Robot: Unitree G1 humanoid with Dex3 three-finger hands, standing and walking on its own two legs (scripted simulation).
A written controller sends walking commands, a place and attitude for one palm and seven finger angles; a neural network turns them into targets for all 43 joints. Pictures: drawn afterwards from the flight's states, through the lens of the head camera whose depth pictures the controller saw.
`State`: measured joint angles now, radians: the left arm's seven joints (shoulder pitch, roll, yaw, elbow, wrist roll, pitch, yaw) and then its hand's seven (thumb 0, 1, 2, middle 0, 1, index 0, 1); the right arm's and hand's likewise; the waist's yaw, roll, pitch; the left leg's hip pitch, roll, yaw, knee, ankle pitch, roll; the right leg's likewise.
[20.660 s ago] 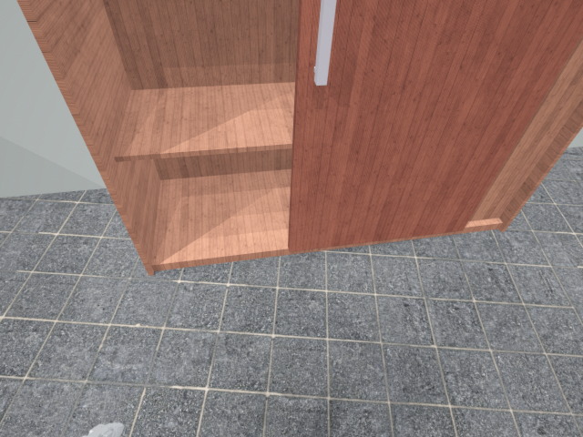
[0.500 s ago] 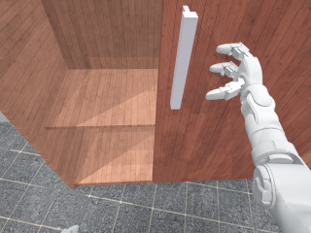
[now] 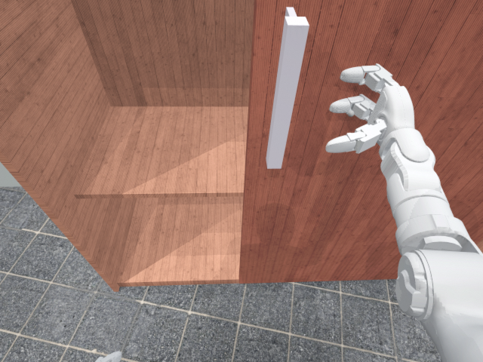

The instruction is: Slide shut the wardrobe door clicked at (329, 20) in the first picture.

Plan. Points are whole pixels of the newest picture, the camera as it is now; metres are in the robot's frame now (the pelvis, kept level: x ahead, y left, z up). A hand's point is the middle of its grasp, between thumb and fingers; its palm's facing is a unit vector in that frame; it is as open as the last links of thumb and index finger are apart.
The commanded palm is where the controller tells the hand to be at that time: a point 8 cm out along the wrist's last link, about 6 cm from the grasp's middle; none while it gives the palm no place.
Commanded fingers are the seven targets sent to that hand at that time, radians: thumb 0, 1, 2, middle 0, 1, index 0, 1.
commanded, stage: move the hooked fingers beside the handle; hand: right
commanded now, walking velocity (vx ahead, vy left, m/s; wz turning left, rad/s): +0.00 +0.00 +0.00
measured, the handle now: (280, 98) +0.49 +0.01 +0.20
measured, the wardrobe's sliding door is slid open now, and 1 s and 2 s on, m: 0.49 0.49 0.51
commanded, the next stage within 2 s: none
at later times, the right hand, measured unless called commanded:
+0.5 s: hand (351, 113) +0.47 -0.11 +0.19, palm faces -0.14 +0.99 -0.03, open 13.4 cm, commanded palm +0.48 -0.16 +0.17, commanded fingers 0.00 0.50 -0.30 0.30 1.20 0.30 1.20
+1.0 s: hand (351, 113) +0.47 -0.11 +0.19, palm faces -0.15 +0.99 -0.04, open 13.4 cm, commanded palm +0.48 -0.18 +0.18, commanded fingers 0.00 0.50 -0.30 0.30 1.20 0.30 1.20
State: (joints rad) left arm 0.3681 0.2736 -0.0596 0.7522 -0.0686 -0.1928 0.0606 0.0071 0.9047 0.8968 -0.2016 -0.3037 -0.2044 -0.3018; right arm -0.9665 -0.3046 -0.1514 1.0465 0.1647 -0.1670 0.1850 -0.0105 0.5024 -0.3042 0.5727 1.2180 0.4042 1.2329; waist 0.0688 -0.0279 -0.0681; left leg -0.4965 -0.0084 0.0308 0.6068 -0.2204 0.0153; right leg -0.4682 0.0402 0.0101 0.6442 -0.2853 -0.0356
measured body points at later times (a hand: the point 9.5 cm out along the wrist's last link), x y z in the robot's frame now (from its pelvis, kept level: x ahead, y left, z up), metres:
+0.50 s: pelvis -0.01 +0.00 +0.00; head +0.02 +0.01 +0.45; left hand +0.04 +0.27 -0.12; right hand +0.47 -0.16 +0.20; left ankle +0.05 +0.11 -0.72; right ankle +0.02 -0.10 -0.72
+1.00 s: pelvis +0.00 +0.01 +0.00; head +0.02 +0.02 +0.45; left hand +0.05 +0.27 -0.12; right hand +0.47 -0.16 +0.20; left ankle +0.05 +0.11 -0.72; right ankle +0.02 -0.10 -0.72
